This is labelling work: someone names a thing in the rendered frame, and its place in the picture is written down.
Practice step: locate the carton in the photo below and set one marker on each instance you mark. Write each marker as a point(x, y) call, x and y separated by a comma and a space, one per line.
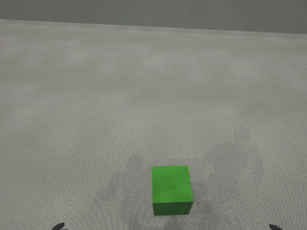
point(172, 192)

